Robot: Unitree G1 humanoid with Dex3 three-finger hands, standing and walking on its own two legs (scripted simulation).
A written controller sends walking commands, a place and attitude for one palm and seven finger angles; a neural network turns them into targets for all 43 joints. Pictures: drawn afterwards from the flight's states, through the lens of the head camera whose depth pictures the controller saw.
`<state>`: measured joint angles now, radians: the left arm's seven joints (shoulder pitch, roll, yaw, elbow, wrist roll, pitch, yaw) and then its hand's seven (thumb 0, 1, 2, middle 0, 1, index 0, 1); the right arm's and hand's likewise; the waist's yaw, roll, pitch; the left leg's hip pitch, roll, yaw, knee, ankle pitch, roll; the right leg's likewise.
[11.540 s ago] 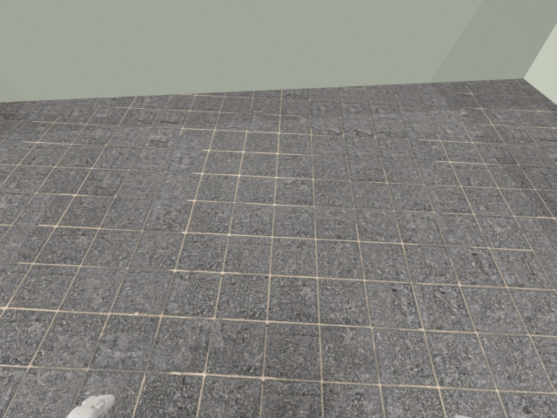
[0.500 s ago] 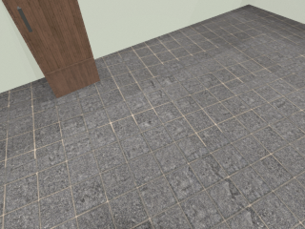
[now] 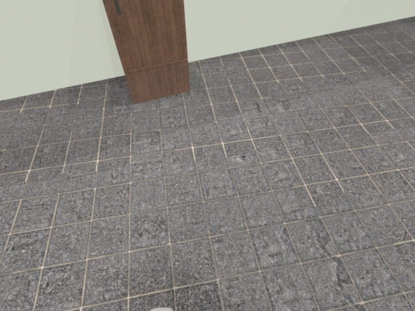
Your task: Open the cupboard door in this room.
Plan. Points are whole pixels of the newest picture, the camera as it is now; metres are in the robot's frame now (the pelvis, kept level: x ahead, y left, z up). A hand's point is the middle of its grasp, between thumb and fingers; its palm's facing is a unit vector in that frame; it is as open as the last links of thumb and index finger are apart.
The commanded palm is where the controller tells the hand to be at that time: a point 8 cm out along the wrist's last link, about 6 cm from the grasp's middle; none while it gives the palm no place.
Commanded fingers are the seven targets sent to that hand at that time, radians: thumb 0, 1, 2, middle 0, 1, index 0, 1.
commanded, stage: turn or walk to find it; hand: left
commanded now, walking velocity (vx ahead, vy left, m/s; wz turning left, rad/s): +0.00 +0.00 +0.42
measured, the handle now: out of the picture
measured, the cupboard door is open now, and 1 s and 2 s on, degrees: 0 0 0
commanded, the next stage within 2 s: stand and wait in 1.36 s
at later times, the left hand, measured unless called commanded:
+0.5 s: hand out of the picture +0.04 +0.23 -0.15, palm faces +0.15 -0.95 -0.25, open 7.4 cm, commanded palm none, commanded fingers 0.00 0.90 0.90 -0.20 -0.30 -0.20 -0.30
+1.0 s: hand out of the picture -0.07 +0.11 -0.15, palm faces +0.45 -0.88 -0.14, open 7.4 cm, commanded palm none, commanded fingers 0.00 0.90 0.90 -0.20 -0.30 -0.20 -0.30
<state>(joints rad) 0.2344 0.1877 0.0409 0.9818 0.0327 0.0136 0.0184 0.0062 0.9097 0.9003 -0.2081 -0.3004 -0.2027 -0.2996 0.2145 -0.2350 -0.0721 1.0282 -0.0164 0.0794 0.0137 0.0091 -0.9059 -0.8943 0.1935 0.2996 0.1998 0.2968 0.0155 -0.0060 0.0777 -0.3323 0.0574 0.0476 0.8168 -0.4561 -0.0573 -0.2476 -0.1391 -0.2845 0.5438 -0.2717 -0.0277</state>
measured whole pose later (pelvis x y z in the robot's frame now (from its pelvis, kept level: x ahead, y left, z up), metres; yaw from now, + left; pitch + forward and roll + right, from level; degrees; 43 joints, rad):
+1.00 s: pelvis +0.12 +0.05 -0.01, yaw +20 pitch +0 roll +0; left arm 0.57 0.07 0.00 1.18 0.04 -0.07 0.02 0.01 0.91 0.90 -0.21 -0.30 -0.20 -0.30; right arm 0.15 -0.18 -0.05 1.05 -0.03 0.02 0.04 0.01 -0.91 -0.89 0.19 0.30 0.20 0.30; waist 0.07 0.02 0.07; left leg -0.56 0.08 0.10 0.77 -0.19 0.02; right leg 0.13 -0.06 -0.26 0.30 -0.41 0.04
